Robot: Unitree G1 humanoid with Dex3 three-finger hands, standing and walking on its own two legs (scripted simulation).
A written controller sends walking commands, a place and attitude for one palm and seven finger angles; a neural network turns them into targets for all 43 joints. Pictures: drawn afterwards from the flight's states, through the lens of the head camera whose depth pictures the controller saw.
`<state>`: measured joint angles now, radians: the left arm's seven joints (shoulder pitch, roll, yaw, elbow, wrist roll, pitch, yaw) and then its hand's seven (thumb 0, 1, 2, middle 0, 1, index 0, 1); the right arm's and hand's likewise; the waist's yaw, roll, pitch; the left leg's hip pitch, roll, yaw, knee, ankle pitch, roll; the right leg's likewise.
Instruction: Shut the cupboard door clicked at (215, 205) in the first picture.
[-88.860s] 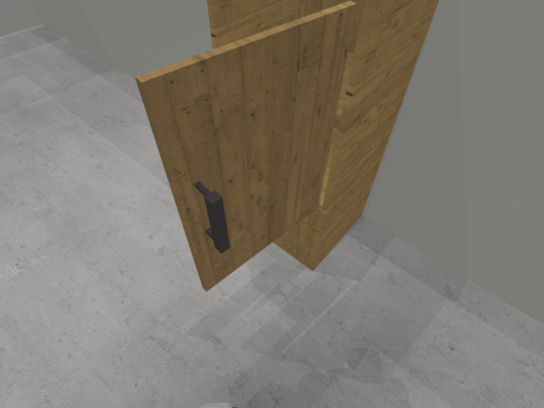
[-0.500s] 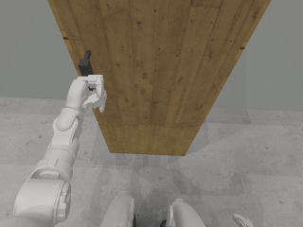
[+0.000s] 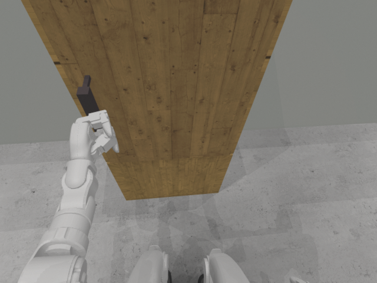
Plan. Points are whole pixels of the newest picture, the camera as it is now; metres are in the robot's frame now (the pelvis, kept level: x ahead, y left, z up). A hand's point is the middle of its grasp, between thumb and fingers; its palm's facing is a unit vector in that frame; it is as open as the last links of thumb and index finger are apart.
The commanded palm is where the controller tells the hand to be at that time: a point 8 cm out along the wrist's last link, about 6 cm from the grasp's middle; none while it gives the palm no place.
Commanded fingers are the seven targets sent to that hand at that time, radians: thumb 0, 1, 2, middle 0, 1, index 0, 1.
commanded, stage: pull the fist back off the door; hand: left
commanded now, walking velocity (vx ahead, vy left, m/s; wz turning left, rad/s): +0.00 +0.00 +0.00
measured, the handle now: (95, 109) +0.49 +0.22 +0.05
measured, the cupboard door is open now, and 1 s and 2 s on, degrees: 0 0 0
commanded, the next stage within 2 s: draw the hand back to the body in 0.32 s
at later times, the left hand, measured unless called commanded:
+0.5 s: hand (112, 160) +0.35 +0.15 +0.06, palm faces +0.07 -1.00 +0.00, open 3.1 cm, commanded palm +0.32 +0.21 +0.07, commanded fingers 0.00 0.90 0.90 -1.30 -1.50 -1.30 -1.50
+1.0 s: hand (72, 157) +0.31 +0.19 +0.15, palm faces +0.11 -0.98 -0.15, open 3.1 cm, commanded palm +0.27 +0.24 +0.16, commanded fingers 0.00 0.90 0.90 -1.05 -1.23 -1.05 -1.23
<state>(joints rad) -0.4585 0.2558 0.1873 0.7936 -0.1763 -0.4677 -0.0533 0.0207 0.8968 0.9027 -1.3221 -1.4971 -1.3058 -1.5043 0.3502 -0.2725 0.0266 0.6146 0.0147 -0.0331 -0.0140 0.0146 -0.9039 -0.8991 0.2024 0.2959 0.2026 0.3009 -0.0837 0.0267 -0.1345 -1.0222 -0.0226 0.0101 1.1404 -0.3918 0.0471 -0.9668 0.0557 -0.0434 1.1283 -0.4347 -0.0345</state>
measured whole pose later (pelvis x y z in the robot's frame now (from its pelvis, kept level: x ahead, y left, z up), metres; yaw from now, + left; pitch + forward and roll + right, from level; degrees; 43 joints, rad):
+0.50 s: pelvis +0.07 +0.00 +0.01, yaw +1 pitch +16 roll -2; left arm 0.09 0.15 0.00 0.18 -0.15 -0.42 -0.03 0.02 0.90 0.90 -1.30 -1.50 -1.30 -1.50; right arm 0.17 -0.23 0.02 0.50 0.00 -0.03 0.00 0.01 -0.90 -0.90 0.20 0.30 0.20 0.30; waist 0.02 0.03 -0.15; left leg -0.90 -0.04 -0.01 1.13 -0.51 0.05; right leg -0.82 0.05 -0.06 1.09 -0.55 -0.03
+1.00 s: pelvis +0.08 -0.01 +0.05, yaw +2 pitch +7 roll -1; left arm 0.34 0.29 0.15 -0.13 -0.23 -0.20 -0.10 0.02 0.89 0.90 -1.25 -1.44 -1.25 -1.45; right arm 0.29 -0.26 0.03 0.50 0.05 -0.06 -0.07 0.02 -0.90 -0.90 0.20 0.30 0.20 0.30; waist 0.01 0.05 -0.13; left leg -0.59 -0.03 -0.02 0.88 -0.42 0.03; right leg -0.52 0.06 -0.04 0.85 -0.46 -0.05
